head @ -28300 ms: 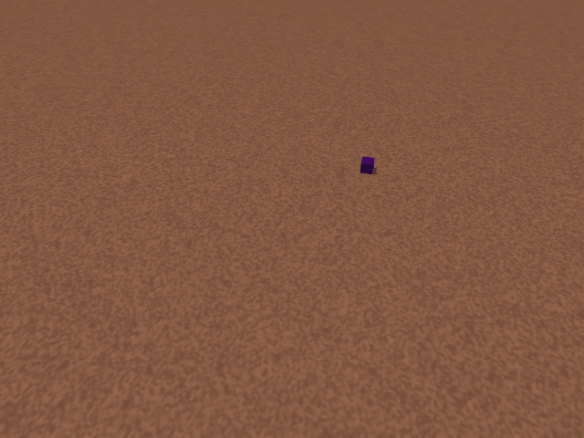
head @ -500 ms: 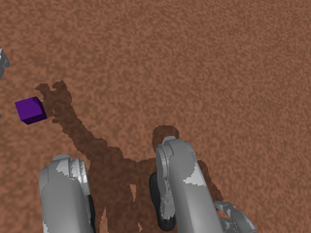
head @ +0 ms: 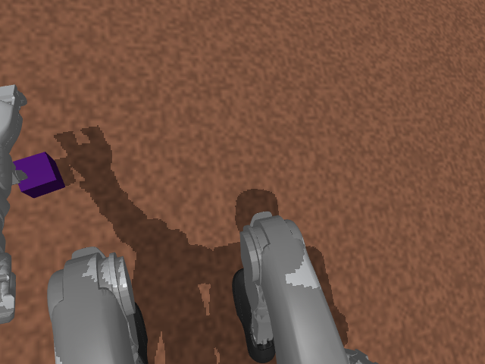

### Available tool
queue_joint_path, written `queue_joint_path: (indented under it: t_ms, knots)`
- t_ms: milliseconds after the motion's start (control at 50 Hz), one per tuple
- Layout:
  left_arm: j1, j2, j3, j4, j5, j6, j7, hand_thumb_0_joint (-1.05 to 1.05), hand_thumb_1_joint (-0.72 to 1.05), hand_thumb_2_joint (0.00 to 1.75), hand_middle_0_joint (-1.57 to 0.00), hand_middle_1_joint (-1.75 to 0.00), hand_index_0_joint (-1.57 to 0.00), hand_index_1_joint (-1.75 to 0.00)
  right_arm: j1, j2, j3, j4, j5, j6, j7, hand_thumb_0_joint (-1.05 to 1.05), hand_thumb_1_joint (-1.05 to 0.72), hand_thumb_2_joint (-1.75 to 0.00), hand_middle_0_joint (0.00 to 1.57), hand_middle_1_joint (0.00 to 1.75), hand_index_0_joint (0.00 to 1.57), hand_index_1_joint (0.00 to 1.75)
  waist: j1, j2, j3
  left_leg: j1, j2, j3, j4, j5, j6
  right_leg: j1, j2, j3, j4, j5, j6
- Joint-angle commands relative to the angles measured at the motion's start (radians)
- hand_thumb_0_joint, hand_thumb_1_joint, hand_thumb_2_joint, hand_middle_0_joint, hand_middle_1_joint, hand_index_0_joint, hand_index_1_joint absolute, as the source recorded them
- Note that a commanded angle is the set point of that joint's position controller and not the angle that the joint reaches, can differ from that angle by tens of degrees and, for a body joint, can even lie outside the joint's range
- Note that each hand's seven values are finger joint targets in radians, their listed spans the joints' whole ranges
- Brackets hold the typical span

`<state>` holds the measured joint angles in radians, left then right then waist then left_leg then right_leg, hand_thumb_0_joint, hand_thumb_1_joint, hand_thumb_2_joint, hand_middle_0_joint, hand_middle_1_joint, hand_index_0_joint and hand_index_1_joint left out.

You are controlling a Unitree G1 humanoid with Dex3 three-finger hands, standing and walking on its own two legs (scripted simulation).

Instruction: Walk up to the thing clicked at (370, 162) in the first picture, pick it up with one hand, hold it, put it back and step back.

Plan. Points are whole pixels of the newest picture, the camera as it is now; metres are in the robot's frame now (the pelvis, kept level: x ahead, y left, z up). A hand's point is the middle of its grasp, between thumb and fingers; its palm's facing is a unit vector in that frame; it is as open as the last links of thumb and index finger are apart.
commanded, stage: home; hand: left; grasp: from above
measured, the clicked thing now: (39, 175) +0.50 +0.30 -0.32
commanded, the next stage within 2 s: none
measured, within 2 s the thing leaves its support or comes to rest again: neither
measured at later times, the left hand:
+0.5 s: hand out of the picture +0.32 +0.25 +0.07, palm faces -0.16 -0.78 -0.60, open 7.5 cm
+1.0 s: hand out of the picture +0.25 +0.21 +0.28, palm faces +0.20 -0.95 -0.23, open 7.4 cm
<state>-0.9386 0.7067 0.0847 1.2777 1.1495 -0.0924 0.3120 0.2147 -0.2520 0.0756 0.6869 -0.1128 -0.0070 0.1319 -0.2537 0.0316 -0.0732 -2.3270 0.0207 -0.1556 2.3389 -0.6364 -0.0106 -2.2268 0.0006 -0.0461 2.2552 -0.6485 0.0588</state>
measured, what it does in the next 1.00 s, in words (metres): rises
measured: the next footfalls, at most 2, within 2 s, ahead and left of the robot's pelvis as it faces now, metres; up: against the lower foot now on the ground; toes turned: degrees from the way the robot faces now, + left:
none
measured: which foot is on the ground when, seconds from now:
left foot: down 0.00-1.00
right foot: down 0.00-1.00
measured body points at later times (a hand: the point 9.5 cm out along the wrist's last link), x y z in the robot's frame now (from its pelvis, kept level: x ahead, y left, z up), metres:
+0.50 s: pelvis +0.02 +0.00 +0.18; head +0.17 +0.04 +0.60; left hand +0.32 +0.29 +0.11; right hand +0.24 -0.24 +0.08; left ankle +0.08 +0.13 -0.31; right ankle +0.11 -0.14 -0.31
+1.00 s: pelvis +0.08 +0.00 +0.34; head +0.13 +0.02 +0.79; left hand +0.23 +0.26 +0.30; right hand +0.26 -0.21 +0.26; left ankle +0.08 +0.13 -0.31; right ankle +0.11 -0.14 -0.31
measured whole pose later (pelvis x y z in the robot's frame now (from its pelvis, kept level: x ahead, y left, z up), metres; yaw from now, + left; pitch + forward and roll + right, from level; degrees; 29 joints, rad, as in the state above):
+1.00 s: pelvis +0.08 +0.00 +0.34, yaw +8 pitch +16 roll -3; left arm 0.36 0.22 0.05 -0.02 -0.06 0.44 0.08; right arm 0.28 -0.20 0.05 0.53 0.03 -0.15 -0.16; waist -0.07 0.05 -0.17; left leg -0.91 0.05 -0.06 1.15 -0.51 -0.02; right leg -0.84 -0.02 -0.06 1.07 -0.51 0.03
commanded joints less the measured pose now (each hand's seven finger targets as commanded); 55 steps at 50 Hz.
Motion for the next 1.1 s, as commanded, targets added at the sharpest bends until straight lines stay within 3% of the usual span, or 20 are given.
queue_joint_path:
  t_ms: [0, 40, 100, 120, 160, 200, 240, 280, 400, 420, 460, 500, 600, 620, 720, 820, 980, 1080]
  knots:
    - [-0.217, 0.218, 0.035, -0.299, -0.154, 0.061, -0.043, 0.00, 0.34, 0.77, -0.19, -0.37, -0.18, -0.38, 0.198, -0.271, -0.134, -0.037, 0.045, -0.003, -0.014, 0.00, -0.90, -0.90, 0.20, 0.30, 0.20, 0.30, 0.075, 0.305, -0.837, 0.672, -0.019, 0.114, -0.368, 0.095, 0.037, 0.441, 0.029, -0.085, -0.298, 0.164, -0.095]
    - [-0.122, 0.158, 0.021, -0.406, -0.238, 0.076, -0.096, 0.00, 0.44, 0.78, -0.19, -0.34, -0.18, -0.35, 0.185, -0.254, -0.146, -0.060, 0.068, 0.004, -0.019, 0.00, -0.90, -0.90, 0.20, 0.30, 0.20, 0.30, 0.091, 0.251, -0.845, 0.684, -0.020, 0.110, -0.408, 0.092, 0.041, 0.510, 0.030, -0.077, -0.347, 0.164, -0.091]
    - [0.044, 0.085, 0.016, -0.498, -0.364, 0.103, -0.167, 0.00, 0.66, 0.79, -0.18, -0.27, -0.18, -0.27, 0.138, -0.235, -0.156, -0.084, 0.091, 0.011, -0.037, 0.00, -0.90, -0.90, 0.20, 0.30, 0.20, 0.30, 0.096, 0.128, -0.741, 0.648, -0.017, 0.099, -0.456, 0.064, 0.053, 0.546, 0.030, -0.065, -0.424, 0.151, -0.081]
    - [0.074, 0.048, -0.006, -0.569, -0.403, 0.107, -0.189, 0.00, 0.74, 0.83, -0.19, -0.28, -0.19, -0.28, 0.125, -0.225, -0.156, -0.093, 0.096, 0.012, -0.042, 0.00, -0.90, -0.90, 0.20, 0.30, 0.20, 0.30, 0.095, 0.129, -0.728, 0.652, -0.017, 0.094, -0.482, 0.060, 0.052, 0.571, 0.027, -0.061, -0.443, 0.151, -0.081]
    - [0.132, 0.051, 0.015, -0.695, -0.474, 0.119, -0.218, 0.00, 0.90, 0.90, -0.20, -0.30, -0.20, -0.30, 0.096, -0.213, -0.163, -0.117, 0.104, 0.013, -0.055, 0.00, -0.90, -0.90, 0.20, 0.30, 0.20, 0.30, 0.125, 0.104, -0.747, 0.698, -0.013, 0.098, -0.519, 0.062, 0.055, 0.631, 0.025, -0.048, -0.493, 0.150, -0.078]
    - [0.220, 0.008, 0.009, -0.763, -0.529, 0.133, -0.237, 0.00, 0.90, 0.90, -0.20, -0.30, -0.20, -0.30, 0.067, -0.201, -0.166, -0.138, 0.112, 0.012, -0.064, 0.00, -0.90, -0.90, 0.20, 0.30, 0.20, 0.30, 0.136, 0.086, -0.723, 0.740, -0.007, 0.094, -0.562, 0.066, 0.052, 0.669, 0.023, -0.042, -0.526, 0.153, -0.078]
    - [0.258, -0.027, -0.003, -0.841, -0.581, 0.146, -0.245, 0.00, 0.90, 0.90, -0.20, -0.30, -0.20, -0.30, 0.042, -0.195, -0.162, -0.145, 0.118, 0.008, -0.079, 0.00, -0.90, -0.90, 0.20, 0.30, 0.20, 0.30, 0.137, 0.117, -0.671, 0.808, -0.002, 0.077, -0.622, 0.051, 0.044, 0.663, 0.017, -0.040, -0.560, 0.140, -0.082]
    - [0.307, -0.039, 0.012, -0.912, -0.621, 0.161, -0.242, 0.00, 0.90, 0.90, -0.20, -0.30, -0.20, -0.30, 0.022, -0.187, -0.162, -0.158, 0.125, -0.001, -0.095, 0.00, -0.90, -0.90, 0.20, 0.30, 0.20, 0.30, 0.151, 0.116, -0.691, 0.886, 0.002, 0.075, -0.664, 0.060, 0.039, 0.699, 0.016, -0.035, -0.598, 0.143, -0.083]
    - [0.503, -0.144, -0.011, -1.061, -0.764, 0.228, -0.240, 0.00, 0.90, 0.90, -0.20, -0.30, -0.20, -0.30, -0.036, -0.170, -0.160, -0.187, 0.137, -0.043, -0.135, 0.00, -0.90, -0.90, 0.20, 0.30, 0.20, 0.30, 0.164, 0.135, -0.646, 1.060, 0.005, 0.069, -0.809, 0.104, 0.025, 0.823, 0.005, -0.020, -0.721, 0.164, -0.083]
    - [0.516, -0.139, 0.006, -1.090, -0.793, 0.242, -0.236, 0.00, 0.90, 0.90, -0.20, -0.30, -0.20, -0.30, -0.047, -0.171, -0.161, -0.190, 0.138, -0.049, -0.144, 0.00, -0.90, -0.90, 0.20, 0.30, 0.20, 0.30, 0.170, 0.133, -0.650, 1.091, 0.005, 0.065, -0.832, 0.096, 0.024, 0.846, 0.003, -0.017, -0.745, 0.157, -0.082]
    - [0.597, -0.195, -0.022, -1.116, -0.850, 0.270, -0.235, 0.00, 0.90, 0.90, -0.20, -0.30, -0.20, -0.30, -0.068, -0.160, -0.153, -0.204, 0.142, -0.062, -0.156, 0.00, -0.90, -0.90, 0.20, 0.30, 0.20, 0.30, 0.154, 0.111, -0.596, 1.116, 0.004, 0.062, -0.879, 0.077, 0.026, 0.893, 0.002, -0.012, -0.797, 0.142, -0.078]
    - [0.665, -0.200, -0.006, -1.144, -0.903, 0.296, -0.233, 0.00, 0.90, 0.90, -0.20, -0.30, -0.20, -0.30, -0.083, -0.156, -0.149, -0.216, 0.145, -0.073, -0.168, 0.00, -0.90, -0.90, 0.20, 0.30, 0.20, 0.30, 0.168, 0.107, -0.570, 1.170, 0.006, 0.057, -0.932, 0.063, 0.024, 0.931, 0.001, -0.008, -0.843, 0.127, -0.078]
    - [0.803, -0.233, 0.012, -1.243, -1.033, 0.357, -0.220, 0.00, 0.90, 0.90, -0.20, -0.30, -0.20, -0.30, -0.098, -0.126, -0.124, -0.245, 0.148, -0.104, -0.200, 0.00, -0.90, -0.90, 0.20, 0.30, 0.20, 0.30, 0.164, 0.077, -0.508, 1.268, 0.002, 0.071, -1.042, 0.055, 0.029, 1.086, 0.002, 0.011, -0.991, 0.119, -0.073]
    - [0.834, -0.252, -0.003, -1.265, -1.050, 0.368, -0.219, 0.00, 0.90, 0.90, -0.20, -0.30, -0.20, -0.30, -0.094, -0.118, -0.118, -0.250, 0.149, -0.110, -0.207, 0.00, -0.90, -0.90, 0.20, 0.30, 0.20, 0.30, 0.163, 0.083, -0.501, 1.289, 0.002, 0.080, -1.058, 0.082, 0.029, 1.119, 0.005, 0.013, -1.015, 0.142, -0.073]
    - [0.975, -0.297, 0.026, -1.329, -1.123, 0.423, -0.206, 0.00, 0.90, 0.90, -0.20, -0.30, -0.20, -0.30, -0.053, -0.101, -0.095, -0.263, 0.150, -0.137, -0.250, 0.00, -0.90, -0.90, 0.20, 0.30, 0.20, 0.30, 0.180, 0.081, -0.445, 1.439, 0.006, 0.062, -1.187, 0.174, 0.020, 1.252, 0.004, 0.008, -1.117, 0.223, -0.073]
    - [1.119, -0.347, 0.030, -1.402, -1.182, 0.459, -0.210, 0.00, 0.90, 0.90, -0.20, -0.30, -0.20, -0.30, -0.023, -0.080, -0.079, -0.277, 0.147, -0.173, -0.290, 0.00, -0.90, -0.90, 0.20, 0.30, 0.20, 0.30, 0.182, 0.063, -0.355, 1.520, -0.002, 0.082, -1.289, 0.240, 0.021, 1.401, 0.010, 0.003, -1.248, 0.281, -0.068]
    - [1.349, -0.383, 0.019, -1.555, -1.211, 0.506, -0.231, 0.00, 0.90, 0.90, -0.20, -0.30, -0.20, -0.30, 0.027, -0.071, -0.079, -0.314, 0.139, -0.215, -0.323, 0.00, -0.90, -0.90, 0.20, 0.30, 0.20, 0.30, 0.199, 0.044, -0.297, 1.699, -0.006, 0.104, -1.420, 0.433, 0.015, 1.582, 0.023, -0.027, -1.382, 0.435, -0.063]
    - [1.416, -0.396, 0.007, -1.599, -1.208, 0.514, -0.254, 0.00, 0.90, 0.90, -0.20, -0.30, -0.20, -0.30, 0.023, -0.070, -0.086, -0.323, 0.131, -0.236, -0.331, 0.00, -0.90, -0.90, 0.20, 0.30, 0.20, 0.30, 0.201, 0.020, -0.197, 1.711, -0.013, 0.110, -1.472, 0.386, 0.021, 1.609, 0.024, -0.035, -1.448, 0.392, -0.059]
